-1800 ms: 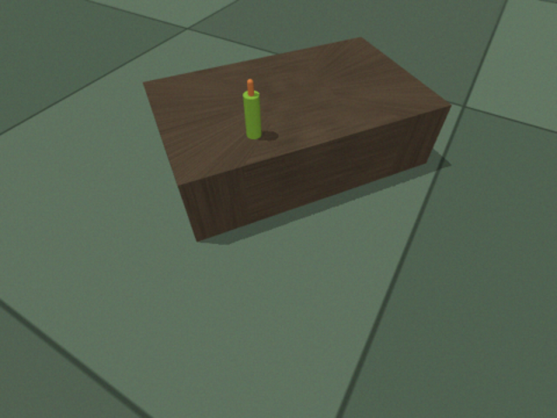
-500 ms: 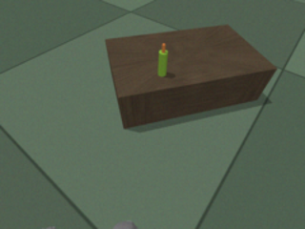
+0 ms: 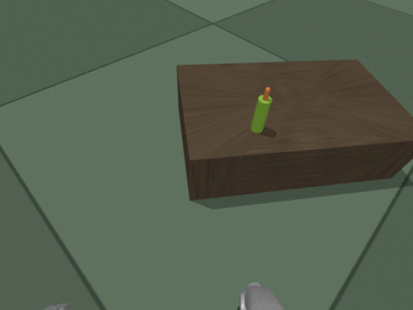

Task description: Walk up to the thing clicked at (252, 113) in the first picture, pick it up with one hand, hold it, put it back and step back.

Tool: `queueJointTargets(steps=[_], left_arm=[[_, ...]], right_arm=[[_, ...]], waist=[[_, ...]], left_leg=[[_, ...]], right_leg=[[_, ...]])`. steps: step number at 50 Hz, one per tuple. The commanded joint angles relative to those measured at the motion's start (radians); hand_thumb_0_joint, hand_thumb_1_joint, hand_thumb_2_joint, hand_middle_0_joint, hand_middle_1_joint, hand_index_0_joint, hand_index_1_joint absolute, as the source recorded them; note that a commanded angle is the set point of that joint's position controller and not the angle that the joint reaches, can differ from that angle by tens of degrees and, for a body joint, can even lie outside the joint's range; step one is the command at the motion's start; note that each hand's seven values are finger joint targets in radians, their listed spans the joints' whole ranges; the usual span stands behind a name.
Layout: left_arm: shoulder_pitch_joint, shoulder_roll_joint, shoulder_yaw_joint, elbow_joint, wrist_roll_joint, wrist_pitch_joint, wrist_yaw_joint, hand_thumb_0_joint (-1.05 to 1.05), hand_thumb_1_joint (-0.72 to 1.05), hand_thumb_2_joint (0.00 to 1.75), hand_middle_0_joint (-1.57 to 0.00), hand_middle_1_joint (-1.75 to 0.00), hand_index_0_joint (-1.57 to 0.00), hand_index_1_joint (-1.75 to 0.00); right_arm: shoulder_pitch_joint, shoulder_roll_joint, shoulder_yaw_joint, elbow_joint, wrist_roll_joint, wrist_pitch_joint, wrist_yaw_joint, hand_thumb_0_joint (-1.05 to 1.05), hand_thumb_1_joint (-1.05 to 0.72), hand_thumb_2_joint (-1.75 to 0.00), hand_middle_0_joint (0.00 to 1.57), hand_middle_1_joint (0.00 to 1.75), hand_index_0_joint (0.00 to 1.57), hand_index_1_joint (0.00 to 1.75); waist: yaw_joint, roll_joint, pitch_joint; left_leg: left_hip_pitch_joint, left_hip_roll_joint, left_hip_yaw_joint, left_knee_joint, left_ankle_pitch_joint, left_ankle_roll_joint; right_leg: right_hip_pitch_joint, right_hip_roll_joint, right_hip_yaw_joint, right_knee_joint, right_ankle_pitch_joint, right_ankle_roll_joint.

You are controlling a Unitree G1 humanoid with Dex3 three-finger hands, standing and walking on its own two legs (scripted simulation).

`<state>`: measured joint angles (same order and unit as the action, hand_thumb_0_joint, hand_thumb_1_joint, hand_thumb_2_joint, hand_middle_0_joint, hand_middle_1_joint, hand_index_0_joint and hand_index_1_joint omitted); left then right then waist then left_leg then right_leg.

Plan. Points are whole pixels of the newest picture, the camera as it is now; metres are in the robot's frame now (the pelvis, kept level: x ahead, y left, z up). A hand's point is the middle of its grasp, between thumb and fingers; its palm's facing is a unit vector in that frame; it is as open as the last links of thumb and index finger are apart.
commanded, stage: walk up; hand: right
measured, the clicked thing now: (262, 109) +0.96 -0.27 -0.29
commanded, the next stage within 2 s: none
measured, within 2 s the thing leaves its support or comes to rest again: neither
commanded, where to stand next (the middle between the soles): +0.46 -0.11 m, yaw +8 degrees
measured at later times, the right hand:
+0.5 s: hand (348, 231) +0.31 -0.36 -0.13, palm faces -0.17 +0.89 -0.41, open 7.4 cm
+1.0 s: hand (348, 187) +0.45 -0.41 -0.14, palm faces -0.13 +0.89 -0.44, open 7.4 cm
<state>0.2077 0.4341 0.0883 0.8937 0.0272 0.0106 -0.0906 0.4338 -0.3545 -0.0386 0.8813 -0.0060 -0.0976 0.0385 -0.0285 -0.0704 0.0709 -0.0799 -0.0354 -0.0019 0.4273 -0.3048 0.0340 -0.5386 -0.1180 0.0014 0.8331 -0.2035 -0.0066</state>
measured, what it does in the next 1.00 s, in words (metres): walks ahead: right foot, then left foot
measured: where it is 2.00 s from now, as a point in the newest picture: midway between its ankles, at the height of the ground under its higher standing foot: (233, 264)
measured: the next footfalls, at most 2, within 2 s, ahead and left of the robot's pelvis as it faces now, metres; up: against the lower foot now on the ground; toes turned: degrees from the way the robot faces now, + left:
right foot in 0.16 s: +0.25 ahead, -0.16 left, +0.00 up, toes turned -2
left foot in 0.62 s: +0.40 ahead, +0.04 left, +0.00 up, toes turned +12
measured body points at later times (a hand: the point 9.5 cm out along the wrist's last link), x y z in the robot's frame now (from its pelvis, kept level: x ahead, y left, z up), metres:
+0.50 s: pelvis +0.21 -0.09 +0.00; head +0.24 -0.08 +0.44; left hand +0.23 +0.23 -0.12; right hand +0.32 -0.40 -0.10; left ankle +0.29 +0.06 -0.69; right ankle +0.21 -0.15 -0.74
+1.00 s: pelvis +0.36 -0.13 -0.02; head +0.37 -0.12 +0.43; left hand +0.38 +0.21 -0.13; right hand +0.45 -0.46 -0.11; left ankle +0.36 +0.03 -0.74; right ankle +0.46 -0.29 -0.72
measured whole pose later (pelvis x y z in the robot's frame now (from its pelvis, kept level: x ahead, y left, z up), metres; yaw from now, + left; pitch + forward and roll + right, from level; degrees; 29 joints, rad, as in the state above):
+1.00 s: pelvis +0.36 -0.13 -0.02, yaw +6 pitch -3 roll +1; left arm 0.33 0.45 0.09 0.84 0.01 0.00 -0.07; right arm 0.33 -0.42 -0.04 0.81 -0.02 -0.07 0.01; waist -0.01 -0.05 0.08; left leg -0.26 0.09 0.06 0.63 -0.32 -0.01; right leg -0.43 -0.12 0.01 0.75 -0.27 0.00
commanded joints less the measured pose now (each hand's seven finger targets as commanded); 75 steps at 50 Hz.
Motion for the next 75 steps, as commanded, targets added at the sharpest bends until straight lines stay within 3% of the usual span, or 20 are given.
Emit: queueJointTargets(steps=[1, 4, 8, 10, 11, 15, 26, 30, 31, 33, 34, 41, 50, 52, 54, 58, 66, 71, 73, 75], left_arm=[[-0.163, 0.121, 0.039, -0.159, -0.003, -0.041, -0.005, 0.00, 0.90, 0.90, -0.20, -0.30, -0.20, -0.30], [-0.187, 0.105, 0.040, -0.177, -0.005, -0.044, -0.007, 0.00, 0.90, 0.90, -0.20, -0.30, -0.20, -0.30], [0.124, 0.182, 0.091, -0.106, -0.002, -0.060, 0.013, 0.00, 0.90, 0.90, -0.20, -0.30, -0.20, -0.30], [0.197, 0.285, 0.110, -0.121, 0.001, -0.070, 0.030, 0.00, 0.90, 0.90, -0.20, -0.30, -0.20, -0.30], [0.141, 0.298, 0.111, -0.128, -0.010, -0.065, 0.034, 0.00, 0.90, 0.90, -0.20, -0.30, -0.20, -0.30], [0.027, 0.192, 0.066, -0.156, -0.018, -0.072, 0.042, 0.00, 0.90, 0.90, -0.20, -0.30, -0.20, -0.30], [0.147, 0.185, 0.058, -0.208, 0.006, -0.064, 0.030, 0.00, 0.90, 0.90, -0.20, -0.30, -0.20, -0.30], [0.125, 0.177, 0.043, -0.237, 0.004, -0.046, 0.026, 0.00, 0.90, 0.90, -0.20, -0.30, -0.20, -0.30], [0.143, 0.131, 0.027, -0.245, 0.001, -0.045, 0.027, 0.00, 0.90, 0.90, -0.20, -0.30, -0.20, -0.30], [0.236, 0.143, 0.035, -0.220, 0.001, -0.021, 0.030, 0.00, 0.90, 0.90, -0.20, -0.30, -0.20, -0.30], [0.237, 0.235, 0.055, -0.209, 0.007, -0.006, 0.033, 0.00, 0.90, 0.90, -0.20, -0.30, -0.20, -0.30], [0.263, 0.174, 0.053, -0.138, -0.006, -0.001, 0.014, 0.00, 0.90, 0.90, -0.20, -0.30, -0.20, -0.30], [0.254, 0.160, 0.049, -0.050, -0.007, -0.048, 0.054, 0.00, 0.90, 0.90, -0.20, -0.30, -0.20, -0.30], [0.277, 0.248, 0.067, -0.045, 0.009, -0.073, 0.078, 0.00, 0.90, 0.90, -0.20, -0.30, -0.20, -0.30], [0.138, 0.322, 0.065, -0.102, 0.000, -0.077, 0.086, 0.00, 0.90, 0.90, -0.20, -0.30, -0.20, -0.30], [0.106, 0.246, 0.035, -0.079, -0.013, -0.086, 0.102, 0.00, 0.90, 0.90, -0.20, -0.30, -0.20, -0.30], [0.095, 0.259, 0.029, -0.091, -0.017, -0.088, 0.129, 0.00, 0.90, 0.90, -0.20, -0.30, -0.20, -0.30], [-0.002, 0.243, 0.007, -0.104, -0.019, -0.067, 0.128, 0.00, 0.90, 0.90, -0.20, -0.30, -0.20, -0.30], [0.034, 0.138, -0.025, -0.101, -0.030, -0.055, 0.123, 0.00, 0.90, 0.90, -0.20, -0.30, -0.20, -0.30], [-0.003, 0.206, -0.008, -0.055, -0.022, -0.045, 0.136, 0.00, 0.90, 0.90, -0.20, -0.30, -0.20, -0.30]], right_arm=[[0.057, -0.315, -0.098, -0.086, 0.003, -0.038, -0.039, 0.00, -0.90, -0.90, 0.20, 0.30, 0.20, 0.30], [0.065, -0.319, -0.099, -0.104, -0.001, -0.027, -0.049, 0.00, -0.90, -0.90, 0.20, 0.30, 0.20, 0.30], [0.018, -0.261, -0.072, -0.152, 0.003, -0.019, -0.064, 0.00, -0.90, -0.90, 0.20, 0.30, 0.20, 0.30], [0.093, -0.200, -0.043, -0.156, 0.015, -0.012, -0.065, 0.00, -0.90, -0.90, 0.20, 0.30, 0.20, 0.30], [0.050, -0.285, -0.064, -0.132, 0.009, -0.007, -0.075, 0.00, -0.90, -0.90, 0.20, 0.30, 0.20, 0.30], [0.056, -0.256, -0.063, -0.083, 0.015, 0.000, -0.050, 0.00, -0.90, -0.90, 0.20, 0.30, 0.20, 0.30], [-0.134, -0.226, -0.067, -0.144, -0.001, 0.005, -0.039, 0.00, -0.90, -0.90, 0.20, 0.30, 0.20, 0.30], [0.019, -0.246, -0.088, -0.098, -0.004, -0.013, -0.063, 0.00, -0.90, -0.90, 0.20, 0.30, 0.20, 0.30], [0.110, -0.298, -0.107, -0.076, -0.015, -0.018, -0.075, 0.00, -0.90, -0.90, 0.20, 0.30, 0.20, 0.30], [0.095, -0.407, -0.135, -0.133, -0.013, -0.015, -0.099, 0.00, -0.90, -0.90, 0.20, 0.30, 0.20, 0.30], [0.044, -0.422, -0.144, -0.141, 0.016, -0.012, -0.101, 0.00, -0.90, -0.90, 0.20, 0.30, 0.20, 0.30], [-0.089, -0.331, -0.092, -0.146, 0.002, -0.030, -0.070, 0.00, -0.90, -0.90, 0.20, 0.30, 0.20, 0.30], [-0.198, -0.301, -0.069, -0.154, -0.008, 0.030, -0.040, 0.00, -0.90, -0.90, 0.20, 0.30, 0.20, 0.30], [-0.129, -0.152, -0.023, -0.152, 0.001, 0.045, -0.045, 0.00, -0.90, -0.90, 0.20, 0.30, 0.20, 0.30], [-0.111, -0.242, -0.045, -0.131, 0.001, 0.057, -0.063, 0.00, -0.90, -0.90, 0.20, 0.30, 0.20, 0.30], [-0.104, -0.244, -0.047, -0.052, 0.017, 0.064, -0.061, 0.00, -0.90, -0.90, 0.20, 0.30, 0.20, 0.30], [-0.214, -0.235, -0.058, -0.064, -0.011, 0.097, -0.039, 0.00, -0.90, -0.90, 0.20, 0.30, 0.20, 0.30], [-0.153, -0.235, -0.074, -0.017, -0.015, 0.089, -0.029, 0.00, -0.90, -0.90, 0.20, 0.30, 0.20, 0.30], [-0.195, -0.324, -0.092, -0.032, -0.032, 0.077, -0.034, 0.00, -0.90, -0.90, 0.20, 0.30, 0.20, 0.30], [-0.251, -0.348, -0.096, -0.029, -0.014, 0.085, -0.028, 0.00, -0.90, -0.90, 0.20, 0.30, 0.20, 0.30]], waist=[[-0.024, 0.151, 0.032], [-0.032, 0.170, -0.006], [0.143, 0.037, -0.185], [0.129, -0.186, -0.223], [0.127, -0.132, -0.186], [0.038, -0.064, 0.015], [0.104, -0.029, -0.014], [-0.001, 0.068, -0.097], [-0.047, 0.179, -0.148], [-0.021, 0.199, -0.188], [-0.021, 0.145, -0.160], [0.051, 0.209, 0.015], [0.089, 0.214, -0.052], [0.106, -0.173, -0.071], [0.070, -0.131, -0.019], [0.049, -0.149, -0.070], [0.068, -0.103, -0.108], [-0.002, -0.045, -0.147], [0.023, 0.248, -0.155], [0.005, 0.274, -0.106]], left_leg=[[0.012, 0.250, -0.168, -0.108, 0.520, 0.128], [0.034, 0.229, -0.135, -0.035, 0.628, 0.101], [-0.182, 0.154, -0.065, 0.421, 0.571, 0.063], [-0.522, -0.024, -0.012, 0.747, -0.181, 0.019], [-0.526, 0.025, -0.054, 0.839, -0.202, 0.024], [-0.430, 0.101, -0.078, 0.735, -0.047, 0.015], [-0.397, 0.103, 0.053, 0.263, 0.102, -0.029], [-0.002, 0.035, 0.101, 0.103, 0.187, 0.016], [0.138, 0.103, -0.002, 0.055, 0.126, 0.056], [0.208, 0.510, -0.686, -0.102, -0.163, 0.231], [0.135, 0.553, -0.709, -0.147, -0.292, 0.282], [-0.220, 0.297, -0.120, -0.132, 0.013, 0.160], [-0.428, 0.208, -0.016, 0.137, -0.112, 0.112], [-0.498, 0.068, 0.101, 0.547, -0.188, 0.028], [-0.515, 0.074, -0.047, 0.632, -0.255, -0.012], [-0.472, 0.095, -0.074, 0.576, -0.189, -0.010], [-0.375, 0.086, -0.016, 0.426, -0.124, -0.013], [-0.128, 0.042, 0.028, 0.151, 0.043, 0.018], [-0.040, 0.284, -0.378, -0.008, 0.080, 0.116], [-0.212, 0.365, -0.436, -0.058, -0.058, 0.248]], right_leg=[[-0.035, 0.014, -0.021, -0.137, 0.078, -0.021], [0.042, 0.062, -0.075, -0.209, 0.052, -0.040], [0.571, 0.072, -0.032, -0.313, 0.029, -0.101], [0.747, -0.290, 0.526, -0.522, -0.220, -0.179], [0.660, -0.328, 0.599, -0.562, -0.280, -0.244], [0.328, -0.129, 0.171, -0.560, 0.011, -0.145], [0.412, -0.109, 0.033, -0.483, 0.251, -0.163], [0.241, -0.058, -0.038, -0.213, 0.296, -0.132], [0.145, 0.007, -0.083, -0.008, 0.203, -0.104], [-0.152, 0.121, 0.020, 0.355, -0.374, -0.025], [-0.129, 0.062, 0.086, 0.435, -0.350, -0.036], [0.031, 0.015, 0.057, 0.231, -0.135, -0.003], [0.393, 0.098, -0.090, -0.214, -0.031, 0.005], [0.405, -0.100, 0.234, -0.465, -0.117, -0.047], [0.294, -0.299, 0.514, -0.543, -0.087, -0.216], [0.368, -0.169, 0.232, -0.385, 0.246, -0.174], [0.362, -0.223, 0.171, -0.301, 0.576, -0.212], [0.198, -0.153, 0.078, -0.178, 0.237, -0.141], [0.004, 0.034, -0.046, 0.022, -0.118, -0.022], [0.093, 0.050, -0.007, 0.113, -0.435, -0.021]])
